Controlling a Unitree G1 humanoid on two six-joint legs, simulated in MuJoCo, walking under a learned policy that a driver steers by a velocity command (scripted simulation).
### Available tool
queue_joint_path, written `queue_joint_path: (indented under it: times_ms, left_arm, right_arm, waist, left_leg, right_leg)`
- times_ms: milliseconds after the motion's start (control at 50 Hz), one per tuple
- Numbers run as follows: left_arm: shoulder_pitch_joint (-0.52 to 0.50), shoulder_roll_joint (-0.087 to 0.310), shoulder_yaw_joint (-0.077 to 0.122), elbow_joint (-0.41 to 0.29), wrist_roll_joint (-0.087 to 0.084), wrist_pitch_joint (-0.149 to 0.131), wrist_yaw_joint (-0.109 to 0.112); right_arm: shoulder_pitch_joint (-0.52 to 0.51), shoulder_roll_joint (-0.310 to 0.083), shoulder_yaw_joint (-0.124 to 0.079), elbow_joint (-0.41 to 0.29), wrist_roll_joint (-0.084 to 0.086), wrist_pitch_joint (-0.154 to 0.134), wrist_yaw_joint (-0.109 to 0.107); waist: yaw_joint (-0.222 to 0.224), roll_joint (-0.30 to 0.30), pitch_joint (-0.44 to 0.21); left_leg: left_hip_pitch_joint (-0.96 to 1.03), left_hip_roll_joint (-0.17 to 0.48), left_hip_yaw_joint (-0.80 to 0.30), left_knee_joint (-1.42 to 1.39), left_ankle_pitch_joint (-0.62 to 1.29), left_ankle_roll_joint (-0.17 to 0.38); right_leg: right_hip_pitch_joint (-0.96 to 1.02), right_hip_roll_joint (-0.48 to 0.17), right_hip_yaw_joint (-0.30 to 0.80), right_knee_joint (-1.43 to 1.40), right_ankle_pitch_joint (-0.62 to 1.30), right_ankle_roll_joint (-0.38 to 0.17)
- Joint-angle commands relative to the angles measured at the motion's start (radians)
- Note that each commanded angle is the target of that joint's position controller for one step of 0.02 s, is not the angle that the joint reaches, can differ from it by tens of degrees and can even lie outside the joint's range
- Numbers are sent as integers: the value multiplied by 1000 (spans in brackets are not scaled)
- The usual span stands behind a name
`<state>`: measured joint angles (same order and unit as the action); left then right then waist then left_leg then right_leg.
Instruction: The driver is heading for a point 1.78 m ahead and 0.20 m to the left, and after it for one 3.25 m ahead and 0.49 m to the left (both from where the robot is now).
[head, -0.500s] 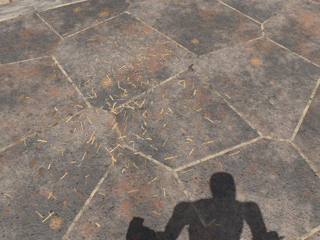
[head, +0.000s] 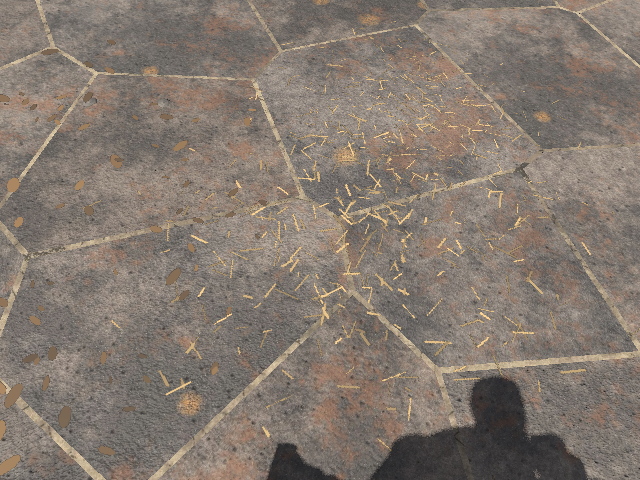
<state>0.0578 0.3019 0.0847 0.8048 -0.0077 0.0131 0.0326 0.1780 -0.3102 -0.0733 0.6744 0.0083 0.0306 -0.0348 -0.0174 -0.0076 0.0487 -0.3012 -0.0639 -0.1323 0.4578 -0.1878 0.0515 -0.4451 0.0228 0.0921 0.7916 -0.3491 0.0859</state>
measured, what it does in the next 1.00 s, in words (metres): steps on the spot: right foot, then left foot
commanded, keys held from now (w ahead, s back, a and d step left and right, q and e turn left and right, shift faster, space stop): q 0.52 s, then e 0.48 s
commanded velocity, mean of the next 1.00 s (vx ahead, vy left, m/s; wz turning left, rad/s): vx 0.00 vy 0.00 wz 0.26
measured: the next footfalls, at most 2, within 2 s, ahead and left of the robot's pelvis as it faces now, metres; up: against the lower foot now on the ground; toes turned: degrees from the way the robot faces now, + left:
right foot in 0.14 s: +0.06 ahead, -0.14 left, +0.00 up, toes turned +11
left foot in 0.56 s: +0.00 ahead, +0.12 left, +0.00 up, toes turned +22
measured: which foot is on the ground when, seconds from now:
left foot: down 0.00-0.14, up 0.16-0.54, down 0.56-1.00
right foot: up 0.00-0.12, down 0.14-0.56, up 0.58-1.00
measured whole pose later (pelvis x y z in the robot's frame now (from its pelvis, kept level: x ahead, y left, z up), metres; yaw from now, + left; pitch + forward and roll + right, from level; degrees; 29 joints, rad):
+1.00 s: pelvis -0.01 +0.01 -0.01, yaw +13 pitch +0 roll +1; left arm 0.19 0.30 0.07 0.82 -0.02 0.06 0.01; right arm 0.09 -0.26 -0.06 0.75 -0.01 0.02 -0.03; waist 0.02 0.00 0.08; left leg -0.20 0.02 0.17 0.47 -0.26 0.04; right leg -0.35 -0.07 -0.04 0.82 -0.47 0.07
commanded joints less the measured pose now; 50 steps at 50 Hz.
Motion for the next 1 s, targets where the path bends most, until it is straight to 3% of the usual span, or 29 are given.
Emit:
queue_joint_path:
  times_ms: [20,80,120,140,160,180,200,220,240,280,320,380,460,500,540,560,580,600,620,640,660,680,720,820,860,1000]
  left_arm:
    - [-19,86,18,-62,-4,-23,-8]
    - [22,95,21,-54,-7,-39,-22]
    - [95,111,30,-29,-3,-47,-28]
    - [119,174,44,-30,13,-43,-23]
    - [86,251,56,-34,34,-31,-18]
    - [63,194,42,-58,49,-35,-17]
    - [11,141,25,-76,42,-36,-11]
    - [-30,116,19,-82,27,-34,-6]
    - [-37,102,13,-85,12,-33,-2]
    - [-6,107,8,-76,12,-24,9]
    - [46,122,11,-66,19,-14,17]
    - [68,160,23,-65,18,-5,15]
    - [47,200,36,-72,7,0,-6]
    - [46,209,40,-67,-8,-2,-14]
    - [38,196,35,-56,-28,-4,-18]
    - [99,150,19,-27,-23,-8,-25]
    - [110,58,-17,-47,32,-14,-36]
    - [62,67,-15,-71,24,-11,-27]
    - [42,131,3,-57,6,-2,-21]
    - [60,122,4,-41,-7,3,-22]
    - [88,114,4,-9,-8,10,-17]
    - [101,123,7,8,-1,17,-12]
    - [138,121,10,31,-10,20,-11]
    - [90,120,7,-10,-14,27,-5]
    - [84,112,5,-26,-15,32,-6]
    - [106,90,3,-67,-14,41,-34]
  right_arm:
    - [-17,-182,-51,-69,0,-3,0]
    - [-46,-177,-49,-78,9,6,2]
    - [-70,-160,-43,-87,20,14,-4]
    - [-35,-116,-31,-90,13,15,-4]
    - [12,-91,-28,-110,16,7,-1]
    - [19,-182,-53,-96,-4,-2,0]
    - [30,-221,-72,-76,5,0,4]
    - [44,-204,-74,-55,7,9,2]
    - [49,-182,-69,-48,3,19,1]
    - [26,-136,-55,-64,14,25,8]
    - [-32,-113,-43,-96,22,21,11]
    - [-60,-95,-29,-123,13,20,21]
    - [-42,-100,-25,-135,12,26,36]
    - [-23,-107,-30,-137,13,33,44]
    - [38,-102,-36,-115,8,35,49]
    - [72,-130,-46,-104,4,33,39]
    - [102,-213,-59,-114,-2,29,20]
    - [58,-199,-40,-135,-38,7,25]
    - [50,-125,-19,-124,-45,-16,35]
    - [13,-83,-2,-96,-46,-33,38]
    - [-29,-84,-2,-84,-41,-40,38]
    - [-58,-69,4,-72,-35,-48,35]
    - [-71,-55,11,-48,-43,-54,23]
    - [-67,-111,-13,-14,-28,-31,-2]
    - [-69,-115,-19,-3,-25,-23,-5]
    - [-114,-135,-37,16,-16,-14,0]
  waist:
    - [-8,170,-133]
    - [10,178,-144]
    - [51,153,-150]
    - [32,20,-173]
    - [-26,-253,-127]
    - [0,-209,-120]
    - [-18,-142,-103]
    - [-32,-119,-80]
    - [-21,-121,-66]
    - [2,-130,-50]
    - [43,-148,-58]
    - [67,-156,-90]
    - [60,-168,-97]
    - [47,-168,-95]
    - [3,-141,-100]
    - [-3,-51,-121]
    - [17,225,-177]
    - [0,285,-191]
    - [-26,169,-190]
    - [5,166,-155]
    - [21,148,-133]
    - [25,157,-108]
    - [38,158,-99]
    - [-4,134,-62]
    - [-11,121,-49]
    - [12,120,-93]
  left_leg:
    - [141,240,-303,-93,240,175]
    - [151,221,-360,-53,290,156]
    - [88,161,-340,4,203,92]
    - [-28,86,-256,146,-25,37]
    - [-246,-93,-54,320,-402,-26]
    - [-273,-25,-46,564,-458,-73]
    - [-265,1,-47,657,-388,-86]
    - [-269,11,-30,698,-327,-103]
    - [-299,15,-23,737,-271,-119]
    - [-310,26,25,732,-221,-141]
    - [-339,51,60,637,-199,-157]
    - [-282,95,92,492,-211,-163]
    - [-123,100,165,320,-200,-135]
    - [-73,94,180,221,-170,-107]
    - [76,64,195,3,-24,-51]
    - [226,74,138,-98,135,-14]
    - [419,315,-161,-104,521,59]
    - [297,491,-289,-91,618,255]
    - [242,438,-205,-110,539,268]
    - [209,366,-111,-116,438,210]
    - [203,318,-58,-126,341,161]
    - [180,307,-24,-131,384,145]
    - [147,288,46,-139,416,143]
    - [211,345,26,-150,273,183]
    - [223,376,11,-157,246,202]
    - [240,406,84,-105,409,198]
  right_leg:
    - [16,16,1,-84,-13,-5]
    - [93,25,-2,-229,17,-26]
    - [250,-7,-12,-443,210,-57]
    - [373,-176,128,-481,272,-118]
    - [404,-363,365,-502,470,-276]
    - [338,-449,416,-508,494,-374]
    - [308,-395,317,-496,462,-351]
    - [298,-322,219,-486,405,-302]
    - [314,-289,166,-483,382,-280]
    - [322,-256,79,-490,427,-286]
    - [401,-267,51,-492,456,-304]
    - [451,-301,18,-484,494,-317]
    - [386,-320,-49,-469,537,-306]
    - [384,-335,-60,-436,529,-287]
    - [323,-310,-94,-341,477,-230]
    - [228,-263,-142,-241,372,-164]
    - [9,-164,-227,14,-39,-64]
    - [-80,-86,-152,182,-319,-25]
    - [-46,-118,-78,264,-306,-20]
    - [-29,-127,-54,254,-255,-24]
    - [-27,-130,-52,228,-197,-21]
    - [-9,-126,-40,217,-130,-9]
    - [54,-97,-28,204,-62,7]
    - [-5,-96,-65,120,-96,16]
    - [-32,-107,-72,117,-121,12]
    - [56,-94,-143,-8,-110,-32]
